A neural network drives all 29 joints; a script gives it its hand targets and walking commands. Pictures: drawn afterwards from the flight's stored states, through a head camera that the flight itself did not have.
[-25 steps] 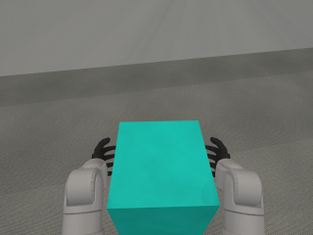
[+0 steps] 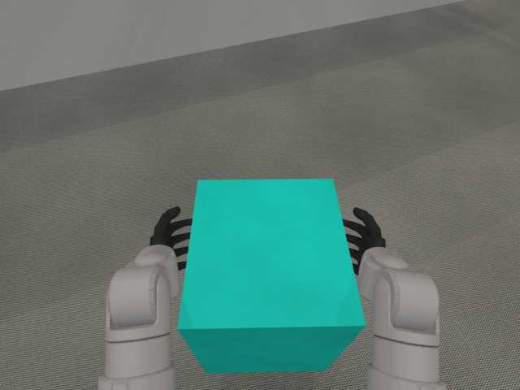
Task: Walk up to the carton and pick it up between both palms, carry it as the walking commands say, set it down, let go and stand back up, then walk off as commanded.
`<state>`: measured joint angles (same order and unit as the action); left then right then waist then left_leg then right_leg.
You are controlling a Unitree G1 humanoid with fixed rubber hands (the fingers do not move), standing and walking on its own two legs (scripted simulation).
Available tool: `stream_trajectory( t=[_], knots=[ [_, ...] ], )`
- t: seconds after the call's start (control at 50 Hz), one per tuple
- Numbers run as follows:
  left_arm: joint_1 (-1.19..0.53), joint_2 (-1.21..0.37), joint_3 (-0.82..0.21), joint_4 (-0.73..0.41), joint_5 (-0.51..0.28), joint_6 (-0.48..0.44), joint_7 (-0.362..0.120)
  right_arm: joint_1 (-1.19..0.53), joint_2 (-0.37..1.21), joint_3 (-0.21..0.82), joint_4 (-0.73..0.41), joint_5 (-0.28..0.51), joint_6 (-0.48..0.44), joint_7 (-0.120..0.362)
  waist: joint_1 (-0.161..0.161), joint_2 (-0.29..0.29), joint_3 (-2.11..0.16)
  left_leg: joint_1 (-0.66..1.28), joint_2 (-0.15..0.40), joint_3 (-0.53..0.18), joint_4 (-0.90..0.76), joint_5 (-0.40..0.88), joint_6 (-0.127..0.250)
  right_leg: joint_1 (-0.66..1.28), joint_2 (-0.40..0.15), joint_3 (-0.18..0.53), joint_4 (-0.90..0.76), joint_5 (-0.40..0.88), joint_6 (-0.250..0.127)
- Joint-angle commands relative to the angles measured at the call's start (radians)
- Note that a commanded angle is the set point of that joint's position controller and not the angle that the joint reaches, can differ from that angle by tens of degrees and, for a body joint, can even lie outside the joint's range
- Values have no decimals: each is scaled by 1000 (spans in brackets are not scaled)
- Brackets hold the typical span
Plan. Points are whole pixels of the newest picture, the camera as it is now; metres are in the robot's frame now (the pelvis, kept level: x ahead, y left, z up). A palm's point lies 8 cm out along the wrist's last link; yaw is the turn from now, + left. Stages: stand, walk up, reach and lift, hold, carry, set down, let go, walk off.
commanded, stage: carry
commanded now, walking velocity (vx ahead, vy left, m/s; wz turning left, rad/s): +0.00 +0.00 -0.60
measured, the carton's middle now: (265, 281) +0.29 -0.01 +0.01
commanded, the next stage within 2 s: none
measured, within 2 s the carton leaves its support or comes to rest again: neither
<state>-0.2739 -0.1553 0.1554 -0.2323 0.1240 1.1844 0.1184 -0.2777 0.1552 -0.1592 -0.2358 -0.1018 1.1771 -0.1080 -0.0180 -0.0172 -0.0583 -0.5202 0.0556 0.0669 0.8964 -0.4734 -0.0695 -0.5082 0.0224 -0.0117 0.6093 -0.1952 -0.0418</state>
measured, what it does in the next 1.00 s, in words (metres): steps on the spot, turning right: left foot, then right foot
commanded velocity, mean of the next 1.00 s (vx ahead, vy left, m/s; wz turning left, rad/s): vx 0.00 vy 0.00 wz -0.60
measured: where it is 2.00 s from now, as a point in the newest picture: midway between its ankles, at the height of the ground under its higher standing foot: outside the picture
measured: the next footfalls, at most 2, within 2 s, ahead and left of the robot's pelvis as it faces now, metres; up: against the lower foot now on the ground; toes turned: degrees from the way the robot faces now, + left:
left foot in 0.06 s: +0.04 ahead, +0.13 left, +0.00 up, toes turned +2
right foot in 0.38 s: +0.00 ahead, -0.11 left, +0.00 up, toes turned -22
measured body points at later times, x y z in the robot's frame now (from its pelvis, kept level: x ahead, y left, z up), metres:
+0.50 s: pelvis -0.04 +0.00 +0.00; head -0.02 -0.01 +0.45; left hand +0.29 +0.03 +0.06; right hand +0.19 -0.24 +0.06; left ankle +0.00 +0.14 -0.67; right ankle -0.04 -0.09 -0.72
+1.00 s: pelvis -0.07 +0.03 +0.01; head -0.07 +0.04 +0.46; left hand +0.26 -0.01 +0.09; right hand +0.09 -0.25 +0.10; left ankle +0.01 +0.13 -0.72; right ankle -0.14 -0.06 -0.70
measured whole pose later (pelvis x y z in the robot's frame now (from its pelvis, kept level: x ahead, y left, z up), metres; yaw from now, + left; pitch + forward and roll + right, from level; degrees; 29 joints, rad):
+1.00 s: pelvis -0.07 +0.03 +0.01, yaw -38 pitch +4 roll -2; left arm -0.26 -0.13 0.15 -0.25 0.10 1.19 0.12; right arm -0.27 0.15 -0.12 -0.24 -0.12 1.17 -0.10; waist 0.04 0.01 -0.09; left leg -0.38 0.19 0.22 0.62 -0.29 -0.02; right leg -0.46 -0.01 -0.10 0.78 -0.43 0.04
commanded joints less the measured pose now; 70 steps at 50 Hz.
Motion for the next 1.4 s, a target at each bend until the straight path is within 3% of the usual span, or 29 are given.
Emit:
stream_trajectory(
  t=[0.0, 0.04, 0.06, 0.08, 0.1, 0.14, 0.2, 0.32, 0.36, 0.38, 0.4, 0.46, 0.52, 0.68, 0.7, 0.72, 0.74, 0.76, 0.8, 0.86, 0.96, 1.0, 1.02, 1.04, 1.06, 1.12, 1.18, 1.28, 1.38],
  knots=[
    [-464, -888, -714, -110, -401, -8, -254, -448, 958, 740, -29, 396, -6, 235, 34, -124, -409, 88, -34, -3, -189, 46, 16, 335, -233, 273, -138, 343, -96],
    [-427, -887, -726, -112, -395, -7, -252, -384, 960, 730, -32, 381, -8, 239, 18, -96, -427, 334, 3, -3, -464, 200, 38, 208, -170, 198, -41, 299, -43],
    [-410, -892, -730, -104, -392, -5, -253, -367, 947, 718, -40, 374, -9, 243, 22, 57, -410, 461, 189, -182, -578, 230, 75, 57, -102, 135, 100, 102, -2],
    [-485, -877, -752, -153, -401, -1, -253, -421, 927, 724, -30, 368, -20, 249, 26, 384, -338, 467, 470, -417, -583, 494, 221, -198, 26, -45, 254, -333, 50],
    [-596, -867, -775, -160, -422, -6, -252, -527, 919, 739, -77, 399, -21, 248, 22, 305, -327, 451, 475, -358, -531, 660, 272, -206, -32, -21, 432, -422, 57],
    [-556, -891, -785, -166, -448, -7, -263, -467, 933, 725, -85, 376, -20, 243, 21, 126, -305, 408, 348, -165, -483, 711, 222, -161, -57, -17, 494, -277, 68],
    [-546, -896, -801, -144, -466, 2, -265, -436, 906, 693, -88, 359, -12, 239, 13, 193, -308, 450, 264, 6, -416, 803, 177, -112, -28, -79, 378, -246, 92],
    [-435, -878, -752, -40, -432, 21, -270, -302, 880, 654, 4, 317, 12, 235, -2, 235, -292, 455, 308, 69, -312, 741, 139, 61, 5, -158, -35, -118, 63],
    [-403, -892, -737, -15, -425, 17, -279, -295, 900, 655, 24, 315, 9, 239, 9, 112, -307, 255, 271, 113, -148, 510, 47, 327, -88, -26, -228, 71, 51],
    [-429, -872, -731, -9, -421, 7, -283, -370, 893, 679, 0, 325, 6, 242, 18, -164, -327, -34, 158, 137, 28, 158, -38, 527, -332, 302, -158, 691, -55],
    [-502, -870, -741, -29, -433, -7, -280, -474, 899, 728, -39, 364, 3, 245, 34, -321, -351, -161, 82, 81, 117, -228, -44, 593, -408, 379, -116, 993, -178],
    [-545, -907, -732, -88, -426, -31, -260, -589, 950, 769, -73, 435, -10, 253, 25, -88, -332, -156, 91, -30, 238, -115, -32, 470, -309, 275, -141, 571, -143],
    [-493, -894, -703, -107, -394, -31, -242, -552, 955, 778, -72, 453, -10, 251, 26, -101, -345, -113, 78, -18, 185, 13, -37, 379, -240, 210, -166, 297, -133],
    [-399, -877, -720, -99, -377, -14, -250, -387, 943, 747, -36, 404, -5, 254, 26, -139, -392, 151, -35, 18, -295, 107, 10, 299, -210, 273, -108, 385, -97],
    [-396, -879, -729, -101, -383, -12, -253, -361, 949, 738, -34, 394, -7, 255, 17, -119, -404, 286, -6, 10, -434, 196, 19, 222, -175, 236, -53, 358, -61],
    [-400, -885, -738, -99, -391, -9, -256, -354, 942, 724, -43, 385, -9, 255, 18, 4, -410, 436, 143, -130, -555, 215, 47, 84, -114, 182, 66, 182, -11],
    [-481, -877, -764, -140, -408, -5, -258, -406, 918, 723, -30, 381, -19, 258, 19, 341, -338, 503, 453, -413, -601, 476, 177, -207, 42, -9, 222, -246, 54],
    [-587, -864, -784, -155, -431, -9, -259, -497, 918, 733, -70, 402, -24, 255, 17, 332, -348, 456, 501, -379, -546, 593, 259, -204, -21, -13, 428, -422, 63],
    [-599, -887, -797, -168, -466, -10, -269, -483, 928, 720, -84, 381, -26, 244, 21, 137, -302, 349, 362, -181, -522, 520, 213, -137, -57, -2, 507, -275, 75],
    [-578, -890, -807, -145, -486, 4, -269, -424, 899, 678, -71, 353, -17, 233, 12, 205, -284, 359, 267, 0, -475, 549, 168, -90, -30, -66, 397, -235, 99],
    [-460, -868, -753, -38, -444, 22, -270, -308, 867, 646, 9, 315, 9, 229, -9, 259, -308, 434, 327, 24, -392, 682, 171, 15, 1, -142, 124, -249, 79],
    [-437, -874, -738, -5, -435, 22, -279, -306, 876, 650, 21, 315, 11, 232, 4, 210, -287, 381, 307, 73, -297, 610, 108, 133, -4, -132, -131, -78, 67],
    [-417, -881, -728, 11, -430, 20, -283, -301, 889, 651, 30, 314, 10, 235, 8, 135, -296, 278, 284, 108, -198, 511, 60, 275, -55, -61, -229, -3, 66],
    [-396, -888, -716, 25, -420, 15, -286, -322, 885, 656, 37, 310, 4, 238, 15, -36, -303, 48, 236, 111, -59, 190, -1, 446, -235, 183, -252, 295, 31],
    [-535, -841, -724, -1, -434, -10, -282, -504, 884, 731, -58, 366, 1, 244, 31, -399, -297, -185, 80, 134, 55, -205, -51, 539, -416, 446, -188, 805, -139],
    [-571, -898, -720, -75, -430, -32, -263, -616, 946, 771, -63, 440, -12, 250, 25, -90, -321, -158, 101, -26, 233, -114, -32, 469, -307, 272, -156, 537, -131],
    [-505, -894, -692, -98, -391, -36, -242, -564, 952, 782, -72, 460, -11, 253, 23, -106, -336, -128, 91, -17, 205, 29, -40, 395, -234, 207, -174, 301, -124],
    [-434, -863, -691, -82, -365, -22, -232, -496, 919, 773, -58, 447, -3, 249, 34, -110, -383, -38, 24, -16, -1, 9, -18, 389, -251, 295, -167, 357, -142],
    [-413, -869, -726, -85, -384, -13, -250, -374, 939, 734, -20, 397, -8, 254, 18, -106, -414, 338, 15, -7, -467, 200, 21, 216, -164, 247, -50, 361, -49]
  ],
)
